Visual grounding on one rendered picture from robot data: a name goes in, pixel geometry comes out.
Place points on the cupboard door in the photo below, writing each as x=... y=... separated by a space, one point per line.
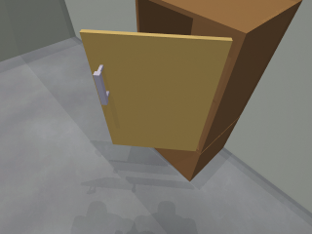
x=161 y=86

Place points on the handle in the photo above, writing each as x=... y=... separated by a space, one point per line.
x=102 y=93

